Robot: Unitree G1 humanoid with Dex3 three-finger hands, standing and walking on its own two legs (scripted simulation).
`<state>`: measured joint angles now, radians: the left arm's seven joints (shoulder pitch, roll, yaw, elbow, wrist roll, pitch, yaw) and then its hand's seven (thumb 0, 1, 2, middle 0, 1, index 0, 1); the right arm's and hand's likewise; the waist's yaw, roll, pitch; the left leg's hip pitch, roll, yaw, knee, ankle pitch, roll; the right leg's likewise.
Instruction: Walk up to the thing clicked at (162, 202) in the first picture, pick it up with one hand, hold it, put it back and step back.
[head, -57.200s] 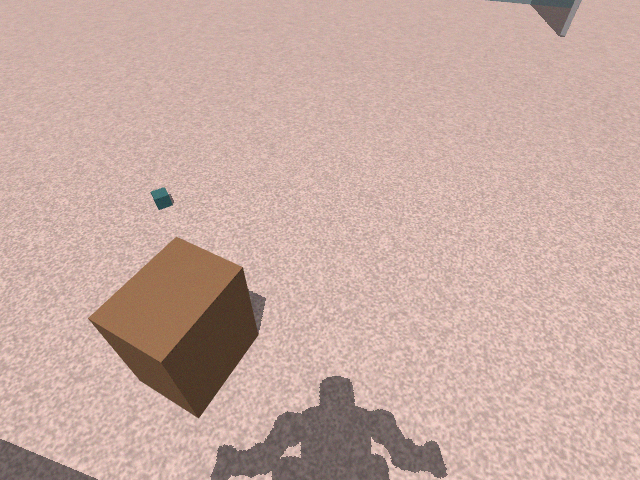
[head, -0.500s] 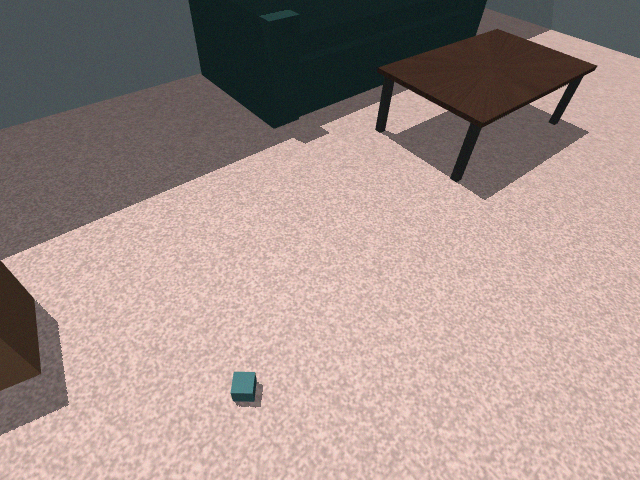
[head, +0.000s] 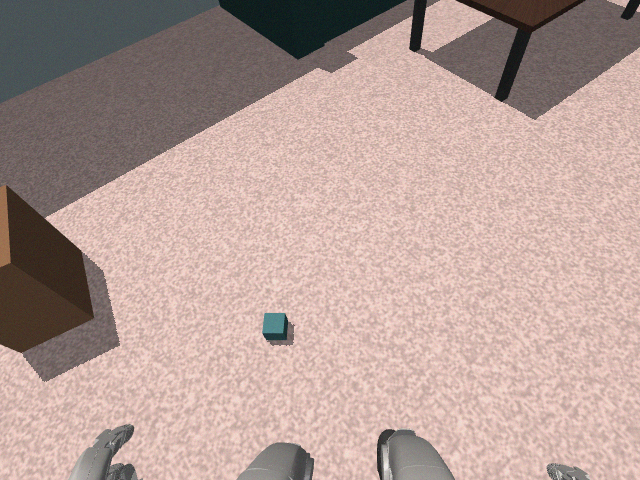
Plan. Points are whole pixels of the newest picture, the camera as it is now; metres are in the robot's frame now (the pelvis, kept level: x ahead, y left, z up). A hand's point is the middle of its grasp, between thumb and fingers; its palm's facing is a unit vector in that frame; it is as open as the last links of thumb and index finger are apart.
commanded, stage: walk up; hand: left
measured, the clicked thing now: (275, 326) +0.57 +0.22 -0.72
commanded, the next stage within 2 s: none
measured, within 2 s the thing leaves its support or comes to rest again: neither
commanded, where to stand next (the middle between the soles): +0.12 +0.02 m, yaw -3 degrees
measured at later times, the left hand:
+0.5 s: hand out of the picture +0.02 +0.27 -0.13, palm faces -0.09 -0.92 -0.38, open 7.4 cm
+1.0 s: hand (151, 467) +0.15 +0.27 -0.15, palm faces -0.04 -0.93 -0.37, open 7.3 cm
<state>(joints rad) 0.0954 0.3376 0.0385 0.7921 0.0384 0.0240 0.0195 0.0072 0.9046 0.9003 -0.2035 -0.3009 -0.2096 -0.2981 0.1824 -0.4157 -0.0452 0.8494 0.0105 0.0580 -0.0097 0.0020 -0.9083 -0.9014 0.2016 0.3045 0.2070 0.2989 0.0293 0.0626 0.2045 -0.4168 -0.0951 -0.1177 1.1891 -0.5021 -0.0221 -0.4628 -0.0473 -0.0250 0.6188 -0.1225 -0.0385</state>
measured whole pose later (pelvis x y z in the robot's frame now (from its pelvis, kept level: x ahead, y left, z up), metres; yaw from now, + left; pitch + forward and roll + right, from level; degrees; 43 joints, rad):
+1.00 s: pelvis +0.04 +0.01 +0.00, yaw -2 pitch -4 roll +0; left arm 0.13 0.39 0.02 0.84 -0.04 0.03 0.04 0.01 0.91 0.90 -0.20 -0.30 -0.21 -0.30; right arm 0.10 -0.34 -0.03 0.86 0.00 0.01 0.00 0.00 -0.91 -0.90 0.20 0.30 0.21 0.30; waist 0.01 -0.03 0.25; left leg -0.40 -0.01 0.00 0.60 -0.13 0.03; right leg -0.38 0.05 0.10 1.17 -0.59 -0.01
